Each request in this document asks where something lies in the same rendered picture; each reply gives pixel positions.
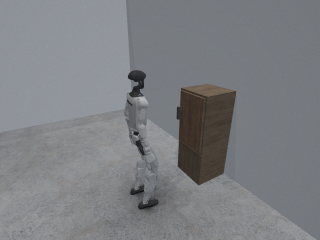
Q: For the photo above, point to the robot right forearm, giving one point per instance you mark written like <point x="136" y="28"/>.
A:
<point x="143" y="139"/>

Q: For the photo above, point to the robot right hand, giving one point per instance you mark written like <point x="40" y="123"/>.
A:
<point x="149" y="158"/>

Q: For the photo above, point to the robot right upper arm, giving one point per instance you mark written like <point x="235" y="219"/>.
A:
<point x="142" y="106"/>

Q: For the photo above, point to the robot left thigh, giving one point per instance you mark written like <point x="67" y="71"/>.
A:
<point x="141" y="163"/>

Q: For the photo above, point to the right robot foot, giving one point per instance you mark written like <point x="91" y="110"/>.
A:
<point x="151" y="203"/>

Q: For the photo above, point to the cupboard door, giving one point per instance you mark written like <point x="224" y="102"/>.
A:
<point x="191" y="124"/>

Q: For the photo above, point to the handle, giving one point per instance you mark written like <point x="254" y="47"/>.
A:
<point x="178" y="112"/>

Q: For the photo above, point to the robot left upper arm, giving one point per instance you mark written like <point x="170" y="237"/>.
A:
<point x="126" y="106"/>

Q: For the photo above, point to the robot left forearm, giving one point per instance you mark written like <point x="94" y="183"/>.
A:
<point x="128" y="123"/>

